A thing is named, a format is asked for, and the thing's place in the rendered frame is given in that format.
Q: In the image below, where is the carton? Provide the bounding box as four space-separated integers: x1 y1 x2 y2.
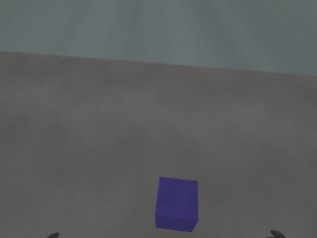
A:
155 177 198 232

